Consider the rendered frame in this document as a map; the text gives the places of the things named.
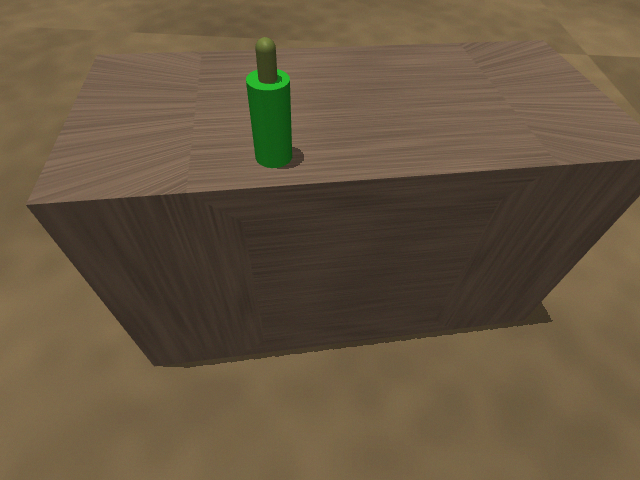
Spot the bottle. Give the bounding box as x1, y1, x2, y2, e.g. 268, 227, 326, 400
246, 37, 292, 168

